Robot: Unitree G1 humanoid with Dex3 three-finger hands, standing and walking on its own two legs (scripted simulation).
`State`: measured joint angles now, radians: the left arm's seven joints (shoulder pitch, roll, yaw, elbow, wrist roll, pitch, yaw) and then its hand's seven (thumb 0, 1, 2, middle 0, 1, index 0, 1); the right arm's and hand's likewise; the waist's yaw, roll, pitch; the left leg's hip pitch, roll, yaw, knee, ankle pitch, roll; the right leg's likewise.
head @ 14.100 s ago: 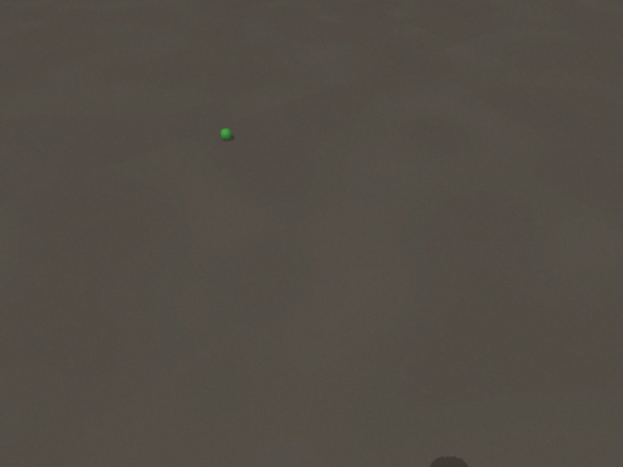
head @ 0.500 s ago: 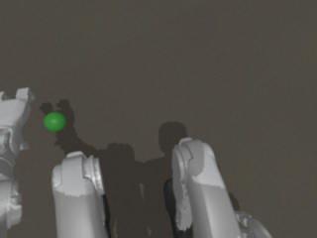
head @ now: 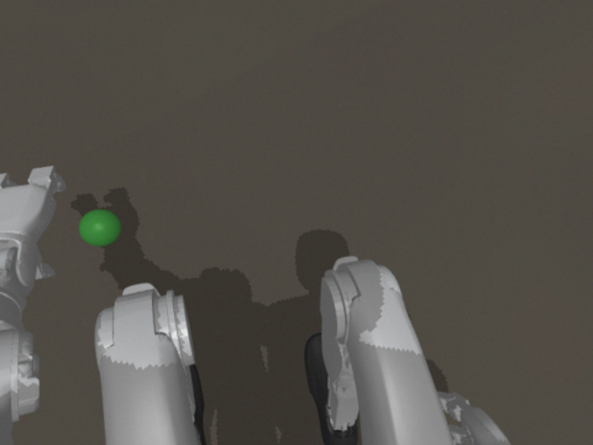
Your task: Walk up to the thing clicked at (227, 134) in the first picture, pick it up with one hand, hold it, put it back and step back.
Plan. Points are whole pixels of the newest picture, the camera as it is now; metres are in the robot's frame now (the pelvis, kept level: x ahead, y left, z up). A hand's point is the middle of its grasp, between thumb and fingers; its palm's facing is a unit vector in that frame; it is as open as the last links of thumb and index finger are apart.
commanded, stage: rise first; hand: left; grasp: from above
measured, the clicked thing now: (100, 227) +0.45 +0.28 -0.29
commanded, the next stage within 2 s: approach in 0.22 s
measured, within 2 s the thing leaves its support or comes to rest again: neither
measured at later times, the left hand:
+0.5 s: hand (44, 237) +0.41 +0.32 -0.17, palm faces -0.46 -0.06 -0.89, open 13.3 cm
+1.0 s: hand (86, 224) +0.44 +0.28 -0.21, palm faces -0.49 -0.11 -0.87, open 14.0 cm
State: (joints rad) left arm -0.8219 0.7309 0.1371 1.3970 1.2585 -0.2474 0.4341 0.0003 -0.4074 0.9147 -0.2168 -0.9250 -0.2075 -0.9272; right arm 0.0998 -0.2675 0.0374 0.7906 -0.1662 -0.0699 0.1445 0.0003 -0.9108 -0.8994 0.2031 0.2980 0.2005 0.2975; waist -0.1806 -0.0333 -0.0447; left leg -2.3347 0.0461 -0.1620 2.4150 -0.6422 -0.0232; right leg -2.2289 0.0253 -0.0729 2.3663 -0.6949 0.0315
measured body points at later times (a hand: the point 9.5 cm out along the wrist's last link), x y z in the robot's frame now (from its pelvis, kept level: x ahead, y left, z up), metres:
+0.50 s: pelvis +0.00 +0.00 +0.00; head +0.22 +0.07 +0.38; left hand +0.43 +0.32 -0.12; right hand +0.08 -0.27 -0.11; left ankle +0.09 +0.14 -0.29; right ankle +0.10 -0.12 -0.29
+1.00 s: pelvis +0.00 +0.00 -0.02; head +0.25 +0.05 +0.36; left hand +0.46 +0.28 -0.16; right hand +0.04 -0.27 -0.12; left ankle +0.09 +0.14 -0.29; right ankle +0.10 -0.12 -0.29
